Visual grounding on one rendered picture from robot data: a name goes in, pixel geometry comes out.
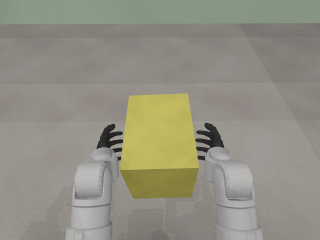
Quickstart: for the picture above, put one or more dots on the robot left hand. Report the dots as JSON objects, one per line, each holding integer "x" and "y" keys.
{"x": 106, "y": 136}

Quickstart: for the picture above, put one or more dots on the carton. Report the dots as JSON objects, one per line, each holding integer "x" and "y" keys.
{"x": 159, "y": 156}

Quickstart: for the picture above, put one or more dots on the robot right hand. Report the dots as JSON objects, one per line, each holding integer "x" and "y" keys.
{"x": 213, "y": 135}

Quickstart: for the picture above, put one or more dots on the left robot forearm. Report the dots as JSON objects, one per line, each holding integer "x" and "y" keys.
{"x": 92, "y": 197}

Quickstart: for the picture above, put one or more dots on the right robot forearm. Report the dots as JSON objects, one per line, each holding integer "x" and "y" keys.
{"x": 234, "y": 196}

